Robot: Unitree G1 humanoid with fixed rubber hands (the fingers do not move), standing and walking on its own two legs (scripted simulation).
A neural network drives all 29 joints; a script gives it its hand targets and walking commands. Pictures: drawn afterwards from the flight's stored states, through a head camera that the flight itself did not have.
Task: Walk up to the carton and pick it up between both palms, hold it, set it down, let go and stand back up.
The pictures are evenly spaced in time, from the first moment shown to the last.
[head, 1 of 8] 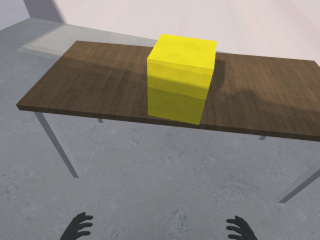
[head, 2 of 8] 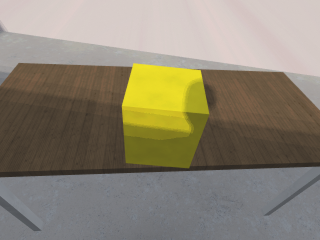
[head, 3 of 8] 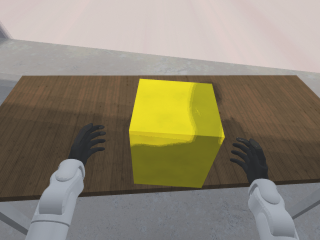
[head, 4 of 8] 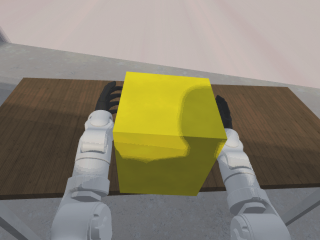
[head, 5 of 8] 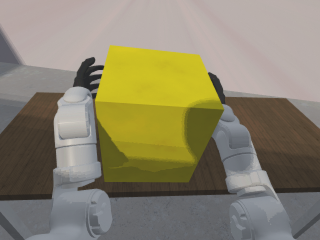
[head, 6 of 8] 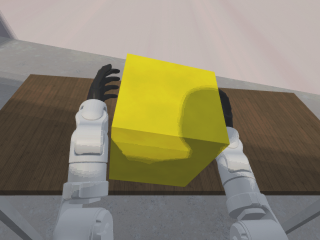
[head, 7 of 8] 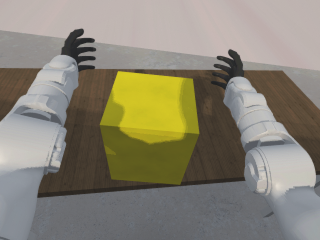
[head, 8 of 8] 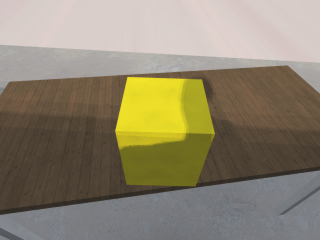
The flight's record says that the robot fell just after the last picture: no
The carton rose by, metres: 0.18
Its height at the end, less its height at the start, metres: +0.00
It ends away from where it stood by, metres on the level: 0.02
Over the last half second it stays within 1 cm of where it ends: yes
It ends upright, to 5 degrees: yes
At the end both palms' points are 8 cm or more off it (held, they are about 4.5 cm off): yes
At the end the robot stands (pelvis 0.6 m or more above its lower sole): yes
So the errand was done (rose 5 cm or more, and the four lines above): yes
